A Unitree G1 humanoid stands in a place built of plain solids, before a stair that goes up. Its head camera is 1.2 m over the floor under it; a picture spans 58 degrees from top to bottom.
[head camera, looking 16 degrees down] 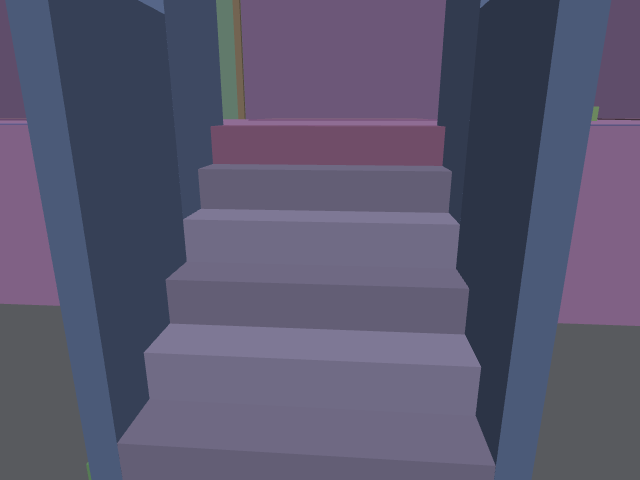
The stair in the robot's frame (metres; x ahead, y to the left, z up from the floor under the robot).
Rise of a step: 0.19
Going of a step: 0.23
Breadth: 1.20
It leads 5 degrees to the right of straight ahead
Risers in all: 6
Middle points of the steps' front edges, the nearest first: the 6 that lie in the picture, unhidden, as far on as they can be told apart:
1.11 0.06 0.19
1.33 0.04 0.38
1.56 0.03 0.58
1.79 0.01 0.77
2.02 -0.01 0.96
2.25 -0.03 1.15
